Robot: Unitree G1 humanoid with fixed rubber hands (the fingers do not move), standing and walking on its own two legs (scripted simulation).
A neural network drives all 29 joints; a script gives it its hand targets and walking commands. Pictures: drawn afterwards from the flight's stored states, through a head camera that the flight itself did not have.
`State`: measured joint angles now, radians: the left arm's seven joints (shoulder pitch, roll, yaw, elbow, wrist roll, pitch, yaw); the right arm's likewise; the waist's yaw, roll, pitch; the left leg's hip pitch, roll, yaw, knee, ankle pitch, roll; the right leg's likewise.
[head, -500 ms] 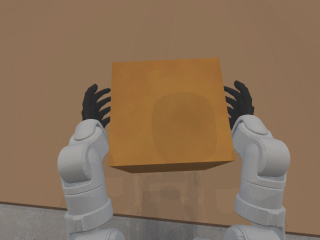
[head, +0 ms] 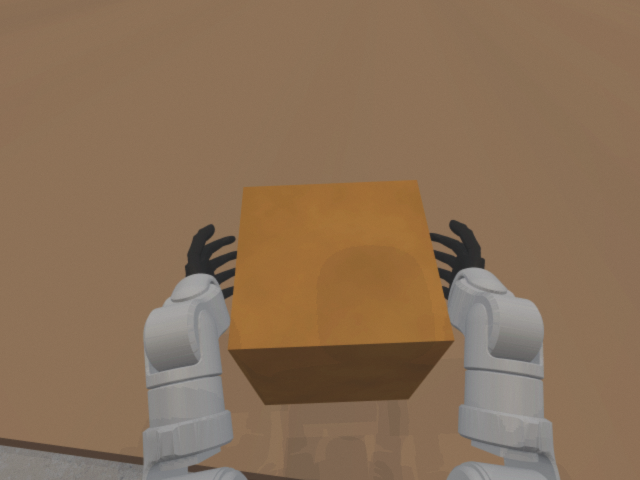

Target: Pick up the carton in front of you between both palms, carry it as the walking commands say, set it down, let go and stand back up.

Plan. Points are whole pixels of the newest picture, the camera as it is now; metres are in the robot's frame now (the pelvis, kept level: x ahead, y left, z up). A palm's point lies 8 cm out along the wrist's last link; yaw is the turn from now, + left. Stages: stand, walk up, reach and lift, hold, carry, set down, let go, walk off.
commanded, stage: carry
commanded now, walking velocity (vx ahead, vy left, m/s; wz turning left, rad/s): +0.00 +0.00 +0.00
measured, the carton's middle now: (333, 303) +0.34 +0.00 +0.04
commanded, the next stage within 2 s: none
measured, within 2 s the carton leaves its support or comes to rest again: neither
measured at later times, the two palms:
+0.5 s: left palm (191, 307) +0.29 +0.16 +0.11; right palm (471, 303) +0.28 -0.15 +0.11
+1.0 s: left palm (180, 315) +0.28 +0.17 +0.11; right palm (463, 311) +0.27 -0.14 +0.11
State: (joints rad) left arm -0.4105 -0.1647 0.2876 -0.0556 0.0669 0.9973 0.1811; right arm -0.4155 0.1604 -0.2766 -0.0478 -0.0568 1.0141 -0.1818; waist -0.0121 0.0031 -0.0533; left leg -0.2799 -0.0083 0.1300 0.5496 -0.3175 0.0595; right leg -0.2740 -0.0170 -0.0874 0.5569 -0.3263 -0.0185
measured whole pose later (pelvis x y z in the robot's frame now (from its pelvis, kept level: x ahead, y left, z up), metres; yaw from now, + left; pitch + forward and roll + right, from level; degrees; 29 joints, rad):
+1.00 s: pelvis -0.04 +0.02 +0.00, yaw +0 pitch +1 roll +0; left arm -0.43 -0.16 0.29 -0.01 0.08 1.02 0.18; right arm -0.43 0.16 -0.28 -0.01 -0.07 1.03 -0.18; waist -0.01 0.00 -0.08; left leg -0.30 -0.03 0.15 0.50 -0.23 0.09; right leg -0.31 -0.04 -0.07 0.53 -0.24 0.00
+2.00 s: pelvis +0.03 +0.01 +0.00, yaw -3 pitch +4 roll +0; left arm -0.50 -0.14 0.26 -0.07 0.01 1.08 0.22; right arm -0.50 0.12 -0.32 -0.09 -0.01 1.11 -0.23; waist 0.05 -0.01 -0.13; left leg -0.65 0.05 0.07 1.17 -0.44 0.05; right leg -0.22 -0.01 -0.09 0.47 -0.34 -0.04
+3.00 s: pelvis +0.78 +0.22 +0.11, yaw -1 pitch +5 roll +1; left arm -0.65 -0.12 0.32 0.02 0.02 1.11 0.19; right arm -0.58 0.15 -0.37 -0.10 -0.11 1.16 -0.20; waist 0.08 0.01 -0.08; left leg -0.60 0.02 0.14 0.49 0.04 0.04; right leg 0.03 0.04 -0.05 0.29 -0.39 -0.07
